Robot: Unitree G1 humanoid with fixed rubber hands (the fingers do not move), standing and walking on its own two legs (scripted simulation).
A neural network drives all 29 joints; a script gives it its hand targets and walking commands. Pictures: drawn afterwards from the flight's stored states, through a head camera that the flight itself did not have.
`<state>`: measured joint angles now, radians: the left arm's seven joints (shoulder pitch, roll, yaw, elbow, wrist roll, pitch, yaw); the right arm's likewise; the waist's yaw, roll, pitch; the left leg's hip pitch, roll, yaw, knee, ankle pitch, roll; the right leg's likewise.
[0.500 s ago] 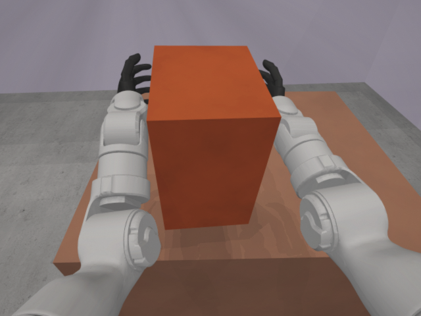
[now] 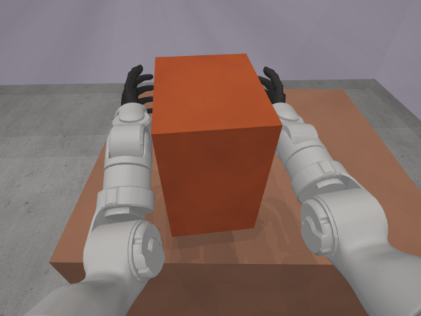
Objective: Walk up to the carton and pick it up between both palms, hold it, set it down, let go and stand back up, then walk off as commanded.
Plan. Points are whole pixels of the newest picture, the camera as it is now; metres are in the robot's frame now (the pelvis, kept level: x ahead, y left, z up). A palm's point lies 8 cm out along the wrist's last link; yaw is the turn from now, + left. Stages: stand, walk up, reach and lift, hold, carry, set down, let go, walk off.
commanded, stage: set down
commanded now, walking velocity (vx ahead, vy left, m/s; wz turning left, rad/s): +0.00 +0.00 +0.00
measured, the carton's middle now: (207, 148) +0.37 +0.04 +0.15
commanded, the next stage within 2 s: none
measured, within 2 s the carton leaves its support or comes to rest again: rests again in 1.00 s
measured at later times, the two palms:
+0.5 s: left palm (132, 121) +0.39 +0.18 +0.20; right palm (264, 116) +0.44 -0.07 +0.19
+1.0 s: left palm (141, 136) +0.41 +0.18 +0.15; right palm (260, 129) +0.46 -0.07 +0.13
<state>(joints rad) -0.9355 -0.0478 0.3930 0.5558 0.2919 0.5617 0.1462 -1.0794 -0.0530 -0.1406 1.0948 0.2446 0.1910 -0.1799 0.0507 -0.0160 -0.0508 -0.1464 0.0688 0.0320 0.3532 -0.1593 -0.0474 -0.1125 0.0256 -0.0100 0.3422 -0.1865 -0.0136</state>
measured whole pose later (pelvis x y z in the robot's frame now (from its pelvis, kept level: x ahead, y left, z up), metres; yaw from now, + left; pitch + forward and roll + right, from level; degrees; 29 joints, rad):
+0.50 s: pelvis +0.00 -0.01 +0.00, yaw +0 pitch -2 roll +0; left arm -0.89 -0.07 0.39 0.55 0.29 0.51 0.16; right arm -1.07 -0.05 -0.14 1.16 0.21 0.15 -0.15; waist 0.09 -0.02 -0.03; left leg -0.15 0.08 0.02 0.35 -0.16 -0.06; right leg -0.12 0.04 -0.02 0.34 -0.19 -0.02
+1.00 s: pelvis +0.02 -0.01 +0.00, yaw +0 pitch +4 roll +0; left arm -0.82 -0.12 0.41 0.55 0.29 0.36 0.18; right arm -1.00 -0.05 -0.14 1.10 0.16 0.09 -0.12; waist 0.11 -0.02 -0.03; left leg -0.25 0.08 0.02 0.35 -0.16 -0.06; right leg -0.22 0.04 -0.02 0.34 -0.19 -0.03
